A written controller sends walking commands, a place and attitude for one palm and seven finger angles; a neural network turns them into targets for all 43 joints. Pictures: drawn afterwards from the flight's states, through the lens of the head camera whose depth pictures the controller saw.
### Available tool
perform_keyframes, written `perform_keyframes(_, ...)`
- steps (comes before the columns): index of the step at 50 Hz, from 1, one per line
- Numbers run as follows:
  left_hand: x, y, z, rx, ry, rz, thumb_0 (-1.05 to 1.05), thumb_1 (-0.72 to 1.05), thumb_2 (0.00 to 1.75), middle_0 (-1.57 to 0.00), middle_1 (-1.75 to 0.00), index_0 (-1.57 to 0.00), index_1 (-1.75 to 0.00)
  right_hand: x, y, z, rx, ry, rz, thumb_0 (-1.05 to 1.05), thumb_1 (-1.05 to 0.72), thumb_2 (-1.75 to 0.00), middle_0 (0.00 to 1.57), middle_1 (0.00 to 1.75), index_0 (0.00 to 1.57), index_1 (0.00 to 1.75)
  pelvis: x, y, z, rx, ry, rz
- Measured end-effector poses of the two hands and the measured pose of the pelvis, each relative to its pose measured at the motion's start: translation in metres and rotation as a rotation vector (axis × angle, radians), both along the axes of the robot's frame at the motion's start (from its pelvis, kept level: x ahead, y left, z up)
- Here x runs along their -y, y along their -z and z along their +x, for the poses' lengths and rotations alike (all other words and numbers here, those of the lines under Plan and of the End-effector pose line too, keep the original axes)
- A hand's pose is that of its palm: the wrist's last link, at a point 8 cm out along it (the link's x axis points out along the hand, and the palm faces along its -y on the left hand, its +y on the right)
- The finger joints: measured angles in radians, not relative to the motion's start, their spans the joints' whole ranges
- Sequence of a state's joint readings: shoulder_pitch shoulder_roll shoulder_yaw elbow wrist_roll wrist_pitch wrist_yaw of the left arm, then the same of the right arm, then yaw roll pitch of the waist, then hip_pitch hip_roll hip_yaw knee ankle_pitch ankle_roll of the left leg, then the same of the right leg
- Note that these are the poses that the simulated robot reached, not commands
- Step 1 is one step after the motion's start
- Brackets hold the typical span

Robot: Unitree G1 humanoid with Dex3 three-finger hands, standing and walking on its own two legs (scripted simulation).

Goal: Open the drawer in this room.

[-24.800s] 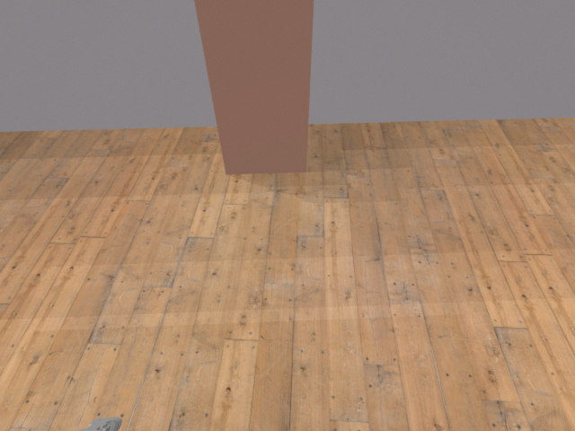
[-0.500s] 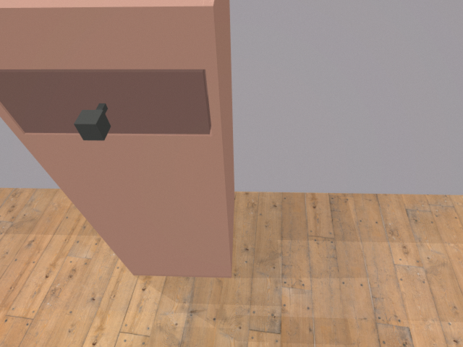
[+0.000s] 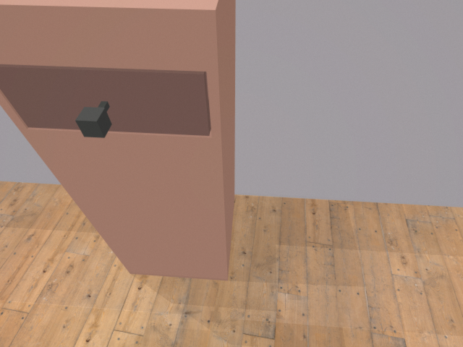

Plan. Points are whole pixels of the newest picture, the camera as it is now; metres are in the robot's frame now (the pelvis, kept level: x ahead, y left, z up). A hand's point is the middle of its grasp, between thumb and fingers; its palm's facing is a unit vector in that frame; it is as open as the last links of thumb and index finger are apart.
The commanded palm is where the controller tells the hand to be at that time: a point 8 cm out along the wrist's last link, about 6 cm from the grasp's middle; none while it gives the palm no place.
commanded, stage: look again from close up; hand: left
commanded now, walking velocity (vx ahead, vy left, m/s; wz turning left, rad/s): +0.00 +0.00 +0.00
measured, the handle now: (98, 115) +0.46 +0.28 +0.15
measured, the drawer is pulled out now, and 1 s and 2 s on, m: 0.00 0.00 0.00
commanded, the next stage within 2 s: shuffle to correct the standing spot in 0.44 s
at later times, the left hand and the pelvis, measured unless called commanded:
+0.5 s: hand out of the picture -0.01 +0.18 -0.17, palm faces +0.03 -0.98 -0.20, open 7.3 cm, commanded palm none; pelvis +0.00 +0.01 +0.00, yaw +0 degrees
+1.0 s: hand out of the picture -0.02 +0.26 -0.19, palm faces +0.09 -0.97 -0.22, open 7.4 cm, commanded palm none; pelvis -0.04 +0.07 -0.01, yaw +1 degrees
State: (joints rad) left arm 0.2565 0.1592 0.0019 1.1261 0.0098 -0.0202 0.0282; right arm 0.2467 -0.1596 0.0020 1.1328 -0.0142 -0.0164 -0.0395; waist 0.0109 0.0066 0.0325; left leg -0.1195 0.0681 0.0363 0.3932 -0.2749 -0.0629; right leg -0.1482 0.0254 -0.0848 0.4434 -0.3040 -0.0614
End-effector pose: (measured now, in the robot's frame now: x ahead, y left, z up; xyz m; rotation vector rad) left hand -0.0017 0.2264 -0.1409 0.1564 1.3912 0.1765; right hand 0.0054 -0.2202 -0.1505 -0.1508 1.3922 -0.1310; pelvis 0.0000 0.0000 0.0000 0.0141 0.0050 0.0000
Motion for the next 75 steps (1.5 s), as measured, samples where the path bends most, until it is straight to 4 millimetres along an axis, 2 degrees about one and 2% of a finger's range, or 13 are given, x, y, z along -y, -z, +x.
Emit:
perform_keyframes(19, -0.003, 0.001, -0.006, -0.009, -0.002, -0.008, 0.0, 0.91, 0.9, -0.2, -0.29, -0.2, -0.3, -0.017, 0.0, -0.025, -0.051, 0.019, 0.023, 0.0, -0.91, -0.9, 0.2, 0.3, 0.2, 0.3, -0.005, -0.001, -0.003, -0.001, 0.001, -0.002)
perform_keyframes(34, -0.009, 0.002, -0.013, -0.016, -0.015, -0.005, 0.01, 0.92, 0.9, -0.2, -0.29, -0.2, -0.3, -0.022, 0.0, -0.026, -0.05, 0.023, 0.017, 0.01, -0.91, -0.9, 0.2, 0.3, 0.2, 0.3, -0.013, 0.0, -0.008, -0.005, 0.003, 0.003)
perform_keyframes(39, -0.021, 0.004, -0.015, 0.0, -0.031, 0.009, 0.0, 0.91, 0.9, -0.2, -0.29, -0.2, -0.3, -0.022, 0.004, -0.022, -0.039, 0.018, 0.003, 0.0, -0.91, -0.9, 0.2, 0.3, 0.2, 0.3, -0.021, 0.004, -0.018, -0.008, -0.007, 0.002)
perform_keyframes(44, -0.043, 0.008, -0.022, 0.015, -0.056, 0.011, 0.0, 0.91, 0.9, -0.2, -0.29, -0.2, -0.3, -0.028, 0.0, -0.012, -0.012, -0.003, -0.031, 0.0, -0.91, -0.9, 0.2, 0.3, 0.2, 0.3, -0.04, 0.006, -0.029, -0.007, -0.026, 0.007)
perform_keyframes(49, -0.073, 0.021, -0.029, 0.007, -0.057, 0.004, 0.0, 0.9, 0.9, -0.2, -0.29, -0.2, -0.3, -0.047, -0.004, -0.005, 0.062, -0.015, -0.063, 0.0, -0.91, -0.9, 0.2, 0.3, 0.2, 0.3, -0.063, 0.013, -0.037, -0.003, -0.025, 0.01)
perform_keyframes(55, -0.088, 0.011, -0.027, 0.019, -0.039, -0.003, 0.0, 0.91, 0.9, -0.2, -0.29, -0.2, -0.3, -0.071, -0.013, -0.01, 0.067, -0.025, -0.05, 0.01, -0.92, -0.9, 0.2, 0.3, 0.2, 0.3, -0.075, 0.003, -0.037, -0.015, -0.025, 0.003)
perform_keyframes(62, -0.072, 0.006, -0.029, -0.025, -0.003, -0.032, 0.0, 0.91, 0.9, -0.2, -0.29, -0.19, -0.3, -0.069, -0.012, -0.027, 0.035, 0.017, -0.038, 0.01, -0.93, -0.9, 0.2, 0.3, 0.2, 0.3, -0.072, -0.002, -0.036, -0.025, -0.01, 0.002)
perform_keyframes(69, -0.047, 0.003, -0.032, -0.022, 0.01, -0.008, 0.01, 0.93, 0.9, -0.2, -0.29, -0.2, -0.3, -0.055, 0.002, -0.057, -0.044, 0.059, 0.009, 0.0, -0.91, -0.9, 0.2, 0.3, 0.2, 0.3, -0.05, 0.002, -0.036, -0.003, -0.008, 0.004)
perform_keyframes(75, -0.024, 0.0, -0.041, -0.03, -0.002, -0.014, 0.01, 0.93, 0.9, -0.2, -0.29, -0.2, -0.3, -0.049, 0.002, -0.069, -0.088, 0.056, 0.043, 0.0, -0.91, -0.9, 0.2, 0.3, 0.2, 0.3, -0.032, -0.001, -0.032, 0.008, -0.014, 0.005)
